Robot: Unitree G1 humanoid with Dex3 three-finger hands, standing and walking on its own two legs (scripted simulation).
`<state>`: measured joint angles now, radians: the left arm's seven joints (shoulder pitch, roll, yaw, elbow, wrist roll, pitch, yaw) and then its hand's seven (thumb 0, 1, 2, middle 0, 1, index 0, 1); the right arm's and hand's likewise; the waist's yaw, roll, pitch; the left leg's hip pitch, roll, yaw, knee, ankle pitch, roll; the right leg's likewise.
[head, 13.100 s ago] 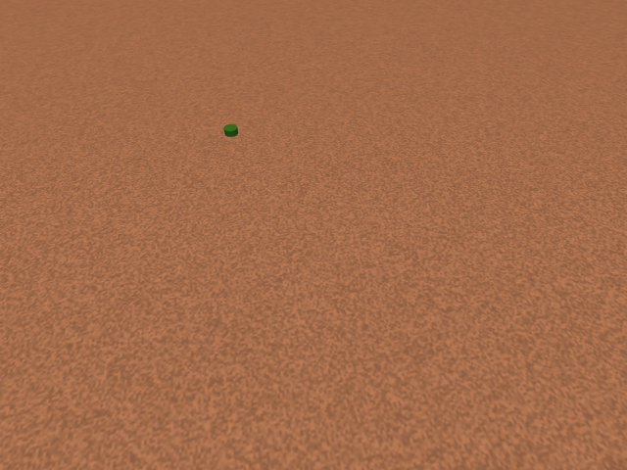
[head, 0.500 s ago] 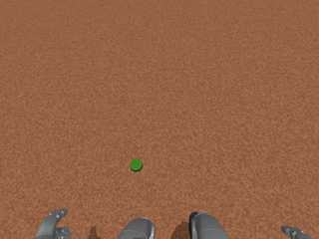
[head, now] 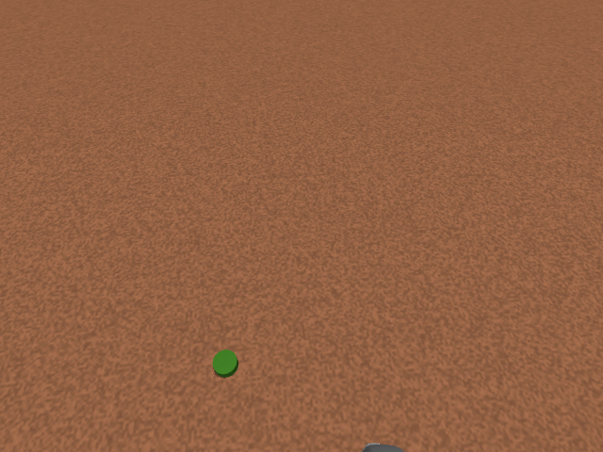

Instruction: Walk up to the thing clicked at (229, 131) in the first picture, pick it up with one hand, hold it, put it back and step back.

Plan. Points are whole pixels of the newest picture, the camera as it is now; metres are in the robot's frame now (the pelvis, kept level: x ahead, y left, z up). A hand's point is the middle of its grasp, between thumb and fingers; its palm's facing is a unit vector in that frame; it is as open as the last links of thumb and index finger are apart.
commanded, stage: walk up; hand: left
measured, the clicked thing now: (225, 363) +0.47 +0.26 -0.73
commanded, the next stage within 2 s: stand in 1.18 s
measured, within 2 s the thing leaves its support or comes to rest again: neither
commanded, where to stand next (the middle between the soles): +0.11 +0.02 m, yaw +1 degrees
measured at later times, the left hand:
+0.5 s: hand out of the picture +0.16 +0.31 -0.16, palm faces -0.04 -0.92 -0.39, open 7.4 cm
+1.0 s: hand out of the picture -0.01 +0.28 -0.11, palm faces -0.01 -0.92 -0.40, open 7.4 cm
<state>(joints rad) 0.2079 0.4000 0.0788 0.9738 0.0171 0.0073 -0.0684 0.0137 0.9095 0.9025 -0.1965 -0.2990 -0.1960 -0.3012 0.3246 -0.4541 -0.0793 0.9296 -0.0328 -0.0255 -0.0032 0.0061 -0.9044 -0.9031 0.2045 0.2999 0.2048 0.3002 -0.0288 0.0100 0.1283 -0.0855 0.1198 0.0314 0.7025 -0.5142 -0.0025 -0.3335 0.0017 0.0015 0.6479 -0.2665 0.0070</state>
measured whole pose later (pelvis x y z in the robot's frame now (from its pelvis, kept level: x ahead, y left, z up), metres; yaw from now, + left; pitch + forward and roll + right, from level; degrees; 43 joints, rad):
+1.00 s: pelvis -0.06 +0.01 +0.02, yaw -2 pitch -2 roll +1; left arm 0.33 0.37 0.09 0.90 0.05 0.01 -0.05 0.01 0.90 0.90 -0.20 -0.30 -0.20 -0.30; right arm 0.36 -0.43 -0.06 0.93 -0.01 0.02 0.02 0.01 -0.91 -0.90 0.20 0.30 0.20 0.30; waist 0.02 0.02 0.02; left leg -0.38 -0.04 -0.05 0.92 -0.41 -0.03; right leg -0.16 -0.03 -0.02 0.55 -0.36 -0.05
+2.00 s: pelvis -0.01 +0.02 +0.03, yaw +0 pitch -2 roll +0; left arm 0.07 0.36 0.00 1.12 0.00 -0.03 -0.01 0.01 0.91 0.90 -0.20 -0.30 -0.20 -0.30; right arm 0.09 -0.35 0.00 1.15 0.00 0.00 0.01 0.01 -0.91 -0.90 0.20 0.30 0.20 0.30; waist -0.02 -0.01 0.06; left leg -0.08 0.02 0.00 0.31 -0.20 -0.02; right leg -0.13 0.01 0.01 0.33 -0.16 0.00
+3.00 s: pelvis -0.02 +0.01 +0.03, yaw +0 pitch -2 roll +0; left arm 0.10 0.35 0.00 1.14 0.00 -0.02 -0.01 0.01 0.91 0.90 -0.20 -0.30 -0.20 -0.30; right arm 0.11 -0.35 0.01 1.13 -0.01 0.00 0.01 0.00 -0.91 -0.90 0.20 0.30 0.20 0.30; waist -0.01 0.00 0.04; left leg -0.08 0.02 -0.01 0.31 -0.19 -0.03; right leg -0.14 0.01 -0.01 0.33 -0.15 -0.01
